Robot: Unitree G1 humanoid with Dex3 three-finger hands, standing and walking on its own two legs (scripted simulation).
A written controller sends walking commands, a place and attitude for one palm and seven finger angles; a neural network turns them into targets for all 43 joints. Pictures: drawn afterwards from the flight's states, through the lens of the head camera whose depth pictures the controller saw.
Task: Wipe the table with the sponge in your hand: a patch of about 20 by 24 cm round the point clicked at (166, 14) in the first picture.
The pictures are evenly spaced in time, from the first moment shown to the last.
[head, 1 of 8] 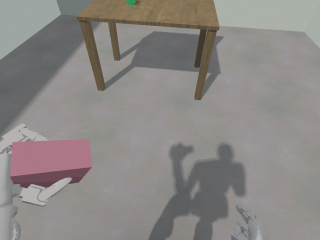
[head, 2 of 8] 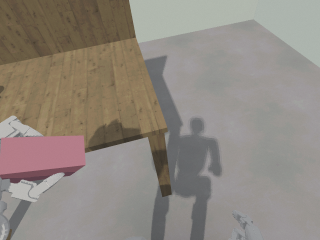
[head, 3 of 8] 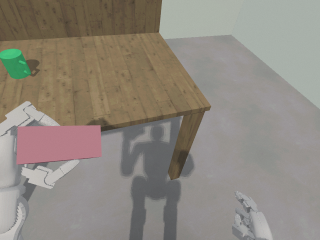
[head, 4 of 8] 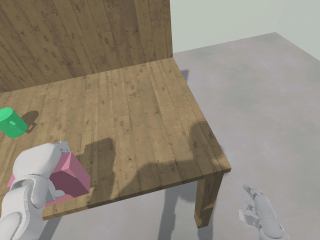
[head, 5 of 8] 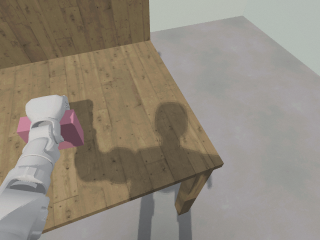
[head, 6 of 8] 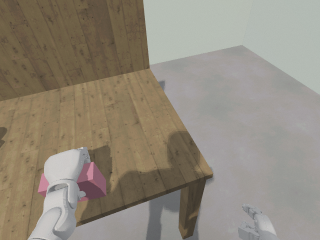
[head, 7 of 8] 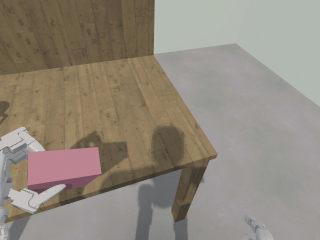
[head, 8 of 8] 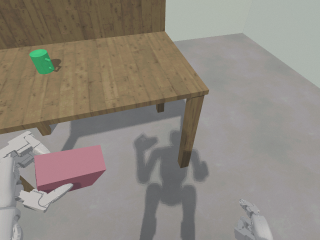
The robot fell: no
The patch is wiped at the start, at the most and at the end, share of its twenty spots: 0.00 1.00 1.00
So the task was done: yes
